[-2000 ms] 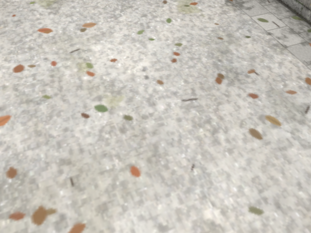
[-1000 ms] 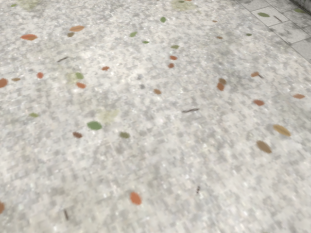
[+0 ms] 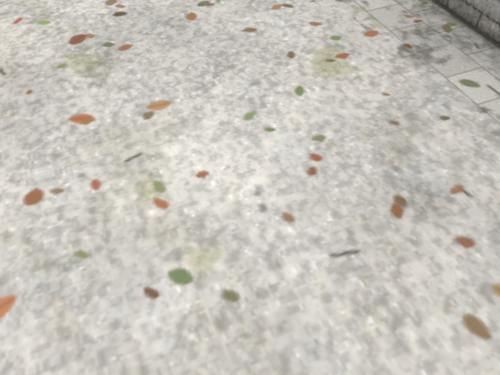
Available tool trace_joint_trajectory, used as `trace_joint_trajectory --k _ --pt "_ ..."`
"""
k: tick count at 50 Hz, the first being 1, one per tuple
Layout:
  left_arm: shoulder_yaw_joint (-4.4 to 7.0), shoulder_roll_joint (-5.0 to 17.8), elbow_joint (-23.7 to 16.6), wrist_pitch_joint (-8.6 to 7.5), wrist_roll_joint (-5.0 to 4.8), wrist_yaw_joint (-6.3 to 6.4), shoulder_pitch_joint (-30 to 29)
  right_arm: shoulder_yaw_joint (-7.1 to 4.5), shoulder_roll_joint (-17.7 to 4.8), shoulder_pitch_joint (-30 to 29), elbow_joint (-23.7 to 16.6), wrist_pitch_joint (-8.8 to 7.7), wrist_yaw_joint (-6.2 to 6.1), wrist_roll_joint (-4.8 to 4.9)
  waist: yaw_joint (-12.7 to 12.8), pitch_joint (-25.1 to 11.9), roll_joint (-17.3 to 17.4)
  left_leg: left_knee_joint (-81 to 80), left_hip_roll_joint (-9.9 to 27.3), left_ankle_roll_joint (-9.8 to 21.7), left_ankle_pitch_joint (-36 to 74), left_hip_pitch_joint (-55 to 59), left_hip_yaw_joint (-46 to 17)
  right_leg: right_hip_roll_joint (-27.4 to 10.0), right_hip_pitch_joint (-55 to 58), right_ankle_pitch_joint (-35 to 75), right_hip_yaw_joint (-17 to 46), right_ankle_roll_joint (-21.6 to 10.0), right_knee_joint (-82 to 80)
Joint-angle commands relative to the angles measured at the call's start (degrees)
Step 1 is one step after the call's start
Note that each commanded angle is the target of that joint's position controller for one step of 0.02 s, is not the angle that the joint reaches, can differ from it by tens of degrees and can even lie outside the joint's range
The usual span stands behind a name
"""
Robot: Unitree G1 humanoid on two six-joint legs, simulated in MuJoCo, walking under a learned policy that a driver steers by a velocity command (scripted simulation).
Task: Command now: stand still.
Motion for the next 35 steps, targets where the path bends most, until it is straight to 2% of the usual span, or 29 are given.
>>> trace_joint_trajectory --k 1,8,9,11,12,14,16,17,19,21,23,25,26,27,28,29,30,31,33,35 --pt "0.5 3.8 0.02 -0.13 0.01 0.18 4.52 -0.51 -4.1 4.3 -0.12 -0.09 -0.16 0.0 0.06 2.25 0.4 -3.23 6.54 1.58 12.03 -2.38 -5.95 -7.44 -0.07 11.27 7.05 -0.59 -3.0" --pt "0.39 3.33 0.71 -0.09 0.05 0.23 5.04 -0.43 -3.85 4.65 0.2 0.02 -0.17 0.01 0.0 2.79 0.32 -3.53 6.41 1.63 10.9 -2.42 -5.89 -7.51 -0.41 10.47 7.19 -0.51 -3.26" --pt "0.29 2.99 0.98 -0.07 0.12 0.18 5.6 -0.34 -3.53 5.23 0.46 0.05 -0.13 -0.07 0.02 1.66 0.29 -4.03 5.92 1.77 6.65 -1.99 -5.69 -7.04 0.0 5.96 7.05 -0.62 -3.8" --pt "1.08 4.5 0.94 0.28 0.2 0.01 6.1 -1.02 -4.74 5.64 0.3 0.31 0.02 -0.31 0.18 2.83 -0.21 -1.87 3.48 3.07 -6.94 -4.08 -4.43 -5.1 -1.51 -8.88 6.61 -1.88 -2.47" --pt "1.54 5.23 0.7 0.54 0.3 -0.19 6.48 -1.34 -5.09 5.53 -0.2 0.49 0.25 -0.5 0.35 4.57 -0.84 -0.27 2.58 4.01 -15.48 -6.81 -4.31 -5.05 -3.69 -18.63 7.68 -3.08 -2.33" --pt "2.03 5.54 0.36 0.61 0.23 -0.58 8.85 -1.4 -4.28 4.05 -2.0 0.35 0.86 -0.83 1.6 9.95 -2.43 3.47 1.8 5.06 -23.32 -14.97 -4.69 -7.98 -5.91 -30.6 13.44 -5.82 -4.58" --pt "2.97 7.32 1.4 0.16 0.35 -0.65 13.85 -0.96 -1.82 0.76 -4.5 -0.67 1.6 -1.54 3.6 10.84 -7.29 13.28 -0.25 4.36 -15.67 -22.03 0.47 -15.37 -0.98 -35.15 24.58 -10.02 -10.71" --pt "3.48 8.18 1.66 -0.04 0.63 -0.74 14.94 -1.06 -2.16 -1.56 -5.97 -1.28 1.97 -1.94 4.15 10.82 -7.75 17.12 0.56 3.98 -11.73 -23.62 2.29 -19.19 -0.29 -34.42 29.14 -12.21 -13.58" --pt "3.96 8.99 0.92 -0.85 1.27 -1.04 14.19 -1.88 -4.27 -4.0 -8.2 -2.3 2.75 -1.59 3.83 9.58 -5.63 23.17 2.55 4.02 -12.93 -25.79 0.5 -21.42 0.07 -29.57 31.22 -13.76 -15.63" --pt "4.01 8.6 -0.02 -1.7 1.03 -1.19 11.51 -2.34 -4.57 -3.82 -9.33 -3.1 3.39 -1.06 1.92 8.68 -4.74 21.74 3.82 3.88 -12.2 -24.62 -0.05 -19.98 0.04 -22.89 26.49 -12.04 -14.98" --pt "4.05 8.46 -0.99 -2.26 0.48 -1.23 8.68 -2.67 -3.87 -2.04 -9.39 -3.53 3.74 -0.46 -0.12 7.4 -4.7 15.13 2.35 3.5 -7.88 -16.5 2.19 -16.21 -3.45 -15.93 19.22 -9.53 -13.19" --pt "4.18 8.71 -1.73 -2.46 -0.11 -1.37 5.9 -3.06 -2.78 5.61 -6.82 -3.54 3.68 -0.09 -3.96 5.83 -3.7 6.44 -1.33 3.16 -1.13 -0.08 5.93 -11.75 -12.73 -12.72 12.06 -7.47 -7.23" --pt "3.94 7.99 -2.08 -2.85 0.13 -1.47 5.69 -3.76 -4.0 11.08 -5.07 -3.55 3.31 -0.23 -6.01 4.03 -1.73 4.39 -1.52 3.31 -2.34 9.32 4.59 -9.44 -18.17 -10.63 9.21 -6.31 -1.1" --pt "3.08 5.3 -3.5 -3.5 0.41 -1.87 3.59 -4.97 -7.88 18.2 -3.71 -3.9 2.57 -1.11 -9.34 2.17 7.19 -3.59 7.94 4.93 -10.94 16.4 -8.71 -4.48 -24.44 -7.94 2.82 -3.97 14.41" --pt "2.38 2.35 -6.1 -3.83 0.41 -2.46 3.98 -6.39 -14.15 25.17 -2.67 -3.57 2.18 -1.05 -10.04 -0.6 18.98 -14.6 22.17 11.24 -26.46 20.44 -34.59 1.53 -34.68 -17.32 -2.44 -2.07 32.31" --pt "3.43 6.38 -6.9 -3.44 2.09 -2.98 1.83 -5.82 -11.71 20.83 -2.85 -2.67 1.86 -1.14 -6.86 4.1 11.02 -15.64 23.7 13.7 -31.52 13.15 -38.68 -1.96 -37.28 -17.67 2.49 -2.99 42.45" --pt "3.4 5.79 -7.69 -3.52 2.14 -3.61 -0.56 -5.23 -10.06 13.93 -5.32 -2.82 2.13 -1.03 -4.01 7.64 4.43 -15.21 21.76 12.79 -27.67 8.04 -33.03 -4.62 -38.3 -11.51 4.45 -3.46 44.66" --pt "3.15 4.55 -7.44 -3.85 1.5 -4.02 -0.3 -4.94 -9.32 10.03 -6.59 -3.36 2.41 -0.87 -2.05 7.6 2.04 -15.66 19.04 11.39 -19.11 5.25 -26.8 -5.94 -36.0 -6.35 5.18 -3.11 43.46" --pt "3.44 4.52 -6.76 -3.48 1.63 -4.39 0.95 -3.99 -6.96 8.33 -7.0 -4.51 2.26 -0.58 0.22 5.76 1.49 -15.91 15.06 9.23 -4.4 4.15 -17.53 -6.93 -32.05 -1.54 4.37 -1.7 40.29" --pt "3.71 4.69 -7.24 -2.67 1.61 -4.54 -0.15 -3.52 -6.4 11.45 -5.62 -5.22 2.02 -0.48 0.47 4.55 2.85 -14.72 13.38 8.93 9.18 6.16 -12.2 -6.24 -32.47 0.56 2.5 -0.71 39.07"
